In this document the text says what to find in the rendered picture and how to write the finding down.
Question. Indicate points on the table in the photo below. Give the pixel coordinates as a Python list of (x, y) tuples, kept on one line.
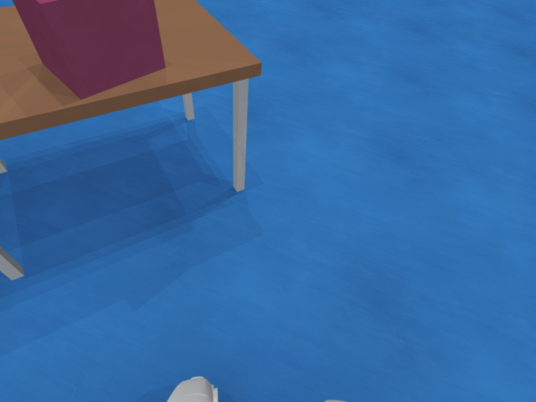
[(199, 53)]

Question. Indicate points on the carton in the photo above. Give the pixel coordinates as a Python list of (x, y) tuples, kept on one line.
[(94, 45)]

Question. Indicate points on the left robot thigh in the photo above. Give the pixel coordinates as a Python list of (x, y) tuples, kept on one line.
[(194, 390)]

